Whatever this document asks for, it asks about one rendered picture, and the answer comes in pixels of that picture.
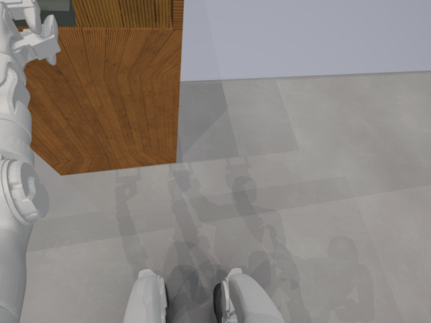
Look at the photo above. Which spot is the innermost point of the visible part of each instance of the robot left thigh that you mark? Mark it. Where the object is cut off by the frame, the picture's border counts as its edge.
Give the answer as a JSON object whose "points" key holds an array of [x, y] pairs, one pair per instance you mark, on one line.
{"points": [[146, 299]]}

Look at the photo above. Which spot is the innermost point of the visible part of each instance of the robot left hand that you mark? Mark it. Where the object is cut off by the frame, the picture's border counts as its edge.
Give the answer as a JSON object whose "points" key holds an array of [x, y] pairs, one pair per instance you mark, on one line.
{"points": [[38, 42]]}

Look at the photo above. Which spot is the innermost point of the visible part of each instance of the drawer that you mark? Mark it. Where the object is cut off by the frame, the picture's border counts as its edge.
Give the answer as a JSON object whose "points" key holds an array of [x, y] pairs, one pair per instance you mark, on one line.
{"points": [[121, 14]]}

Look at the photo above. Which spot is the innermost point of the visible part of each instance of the robot right thigh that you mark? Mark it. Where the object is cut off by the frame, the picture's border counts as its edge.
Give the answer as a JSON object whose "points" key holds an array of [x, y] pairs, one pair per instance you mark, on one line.
{"points": [[249, 301]]}

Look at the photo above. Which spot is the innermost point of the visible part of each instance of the cabinet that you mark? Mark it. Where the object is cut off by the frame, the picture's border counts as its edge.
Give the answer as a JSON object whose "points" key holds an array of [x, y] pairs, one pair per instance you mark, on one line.
{"points": [[111, 101]]}

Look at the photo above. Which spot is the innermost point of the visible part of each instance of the robot left forearm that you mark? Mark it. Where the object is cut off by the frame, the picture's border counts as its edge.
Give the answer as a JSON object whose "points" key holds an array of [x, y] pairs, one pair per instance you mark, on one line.
{"points": [[15, 118]]}

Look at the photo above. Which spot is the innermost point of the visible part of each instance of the handle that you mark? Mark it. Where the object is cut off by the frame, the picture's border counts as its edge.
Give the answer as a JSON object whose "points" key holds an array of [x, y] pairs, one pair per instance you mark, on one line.
{"points": [[61, 9]]}

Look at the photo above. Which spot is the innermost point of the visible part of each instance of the robot left upper arm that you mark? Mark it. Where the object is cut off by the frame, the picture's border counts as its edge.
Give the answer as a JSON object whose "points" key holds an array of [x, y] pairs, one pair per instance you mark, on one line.
{"points": [[23, 200]]}

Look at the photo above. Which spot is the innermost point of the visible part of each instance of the robot thigh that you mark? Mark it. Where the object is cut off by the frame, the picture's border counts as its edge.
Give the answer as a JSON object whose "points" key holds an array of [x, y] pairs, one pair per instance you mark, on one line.
{"points": [[249, 301], [146, 299]]}

